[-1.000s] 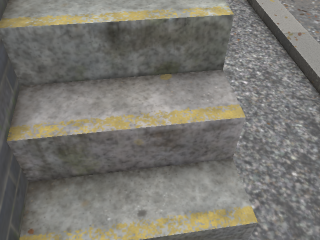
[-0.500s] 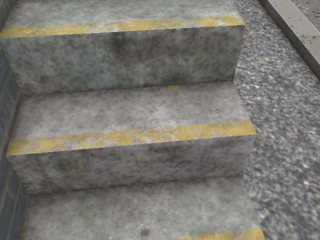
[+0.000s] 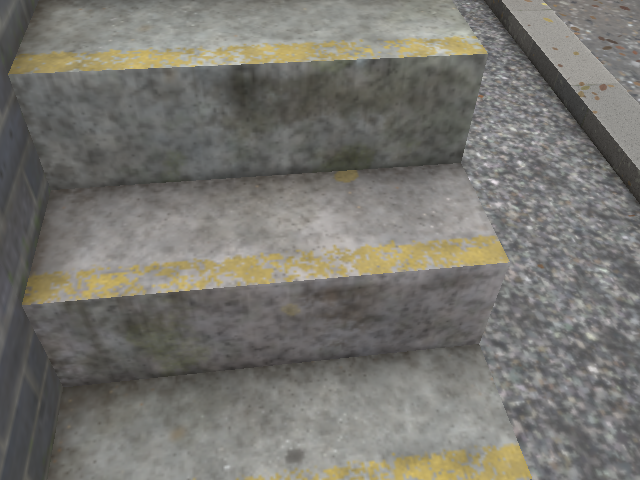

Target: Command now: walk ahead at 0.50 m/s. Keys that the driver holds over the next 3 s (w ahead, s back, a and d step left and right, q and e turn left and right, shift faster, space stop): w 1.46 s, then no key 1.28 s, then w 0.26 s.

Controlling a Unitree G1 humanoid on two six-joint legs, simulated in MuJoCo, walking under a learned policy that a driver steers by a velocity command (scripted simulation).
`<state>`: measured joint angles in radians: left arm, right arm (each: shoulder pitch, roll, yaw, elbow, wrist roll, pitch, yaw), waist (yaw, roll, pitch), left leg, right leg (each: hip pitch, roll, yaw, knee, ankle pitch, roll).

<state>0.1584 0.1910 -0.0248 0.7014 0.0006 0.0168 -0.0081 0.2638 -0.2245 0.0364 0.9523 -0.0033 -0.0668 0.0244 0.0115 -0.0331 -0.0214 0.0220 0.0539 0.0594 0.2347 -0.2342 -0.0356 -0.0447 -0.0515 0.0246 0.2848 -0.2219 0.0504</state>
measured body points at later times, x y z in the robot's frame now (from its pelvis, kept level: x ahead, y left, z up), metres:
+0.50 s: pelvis -0.01 -0.01 +0.00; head -0.01 +0.00 +0.45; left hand +0.13 +0.21 -0.11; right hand +0.07 -0.26 -0.13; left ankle -0.07 +0.14 -0.75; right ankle -0.04 -0.15 -0.75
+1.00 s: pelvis -0.01 -0.01 +0.00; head -0.02 +0.01 +0.45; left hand +0.13 +0.22 -0.12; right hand +0.04 -0.25 -0.13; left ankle -0.07 +0.14 -0.75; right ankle -0.04 -0.15 -0.75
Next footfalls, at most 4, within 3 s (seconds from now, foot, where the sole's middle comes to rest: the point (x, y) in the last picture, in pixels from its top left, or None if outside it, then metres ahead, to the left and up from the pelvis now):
none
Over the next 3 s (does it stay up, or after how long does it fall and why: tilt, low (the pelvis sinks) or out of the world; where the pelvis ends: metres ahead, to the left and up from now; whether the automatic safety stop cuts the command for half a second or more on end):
stays up -0.04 -0.02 0.00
